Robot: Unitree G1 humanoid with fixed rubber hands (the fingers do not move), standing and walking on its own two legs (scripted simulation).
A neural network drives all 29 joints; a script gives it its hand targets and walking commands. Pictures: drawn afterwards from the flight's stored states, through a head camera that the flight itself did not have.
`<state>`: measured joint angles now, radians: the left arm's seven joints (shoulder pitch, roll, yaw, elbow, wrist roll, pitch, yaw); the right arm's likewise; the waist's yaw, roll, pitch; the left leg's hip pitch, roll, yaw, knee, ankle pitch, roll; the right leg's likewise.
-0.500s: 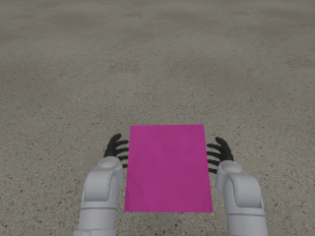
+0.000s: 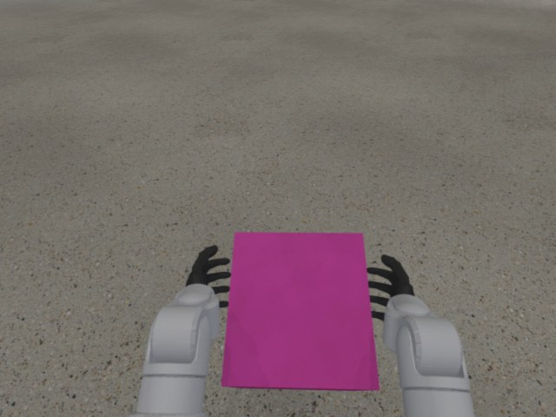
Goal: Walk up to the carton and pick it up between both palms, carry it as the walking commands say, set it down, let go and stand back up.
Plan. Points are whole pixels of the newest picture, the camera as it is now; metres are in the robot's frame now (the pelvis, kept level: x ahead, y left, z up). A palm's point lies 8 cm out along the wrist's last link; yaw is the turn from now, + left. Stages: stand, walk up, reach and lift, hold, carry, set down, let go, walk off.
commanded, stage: carry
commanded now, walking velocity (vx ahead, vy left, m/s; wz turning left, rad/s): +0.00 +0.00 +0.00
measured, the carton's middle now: (297, 315) +0.30 +0.00 -0.01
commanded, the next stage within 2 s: none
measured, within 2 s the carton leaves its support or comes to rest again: neither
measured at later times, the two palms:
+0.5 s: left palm (192, 289) +0.28 +0.15 +0.08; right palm (392, 300) +0.28 -0.13 +0.08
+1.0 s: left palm (200, 283) +0.29 +0.14 +0.09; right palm (399, 295) +0.29 -0.13 +0.08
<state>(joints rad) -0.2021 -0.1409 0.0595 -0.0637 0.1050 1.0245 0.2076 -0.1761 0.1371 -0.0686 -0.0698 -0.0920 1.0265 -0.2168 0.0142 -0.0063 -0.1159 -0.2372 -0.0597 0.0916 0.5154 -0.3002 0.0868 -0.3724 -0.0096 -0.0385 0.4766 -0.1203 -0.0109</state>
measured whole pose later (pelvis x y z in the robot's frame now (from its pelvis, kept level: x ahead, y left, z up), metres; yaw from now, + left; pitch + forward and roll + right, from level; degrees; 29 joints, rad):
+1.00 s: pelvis +0.01 +0.00 +0.00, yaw +0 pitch +1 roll +0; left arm -0.22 -0.14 0.05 -0.17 0.09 1.12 0.22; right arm -0.19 0.14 -0.07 -0.18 -0.08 1.14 -0.24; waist 0.01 0.01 -0.09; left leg -0.23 -0.06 0.09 0.54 -0.33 0.09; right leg -0.37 -0.01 -0.04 0.52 -0.16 -0.01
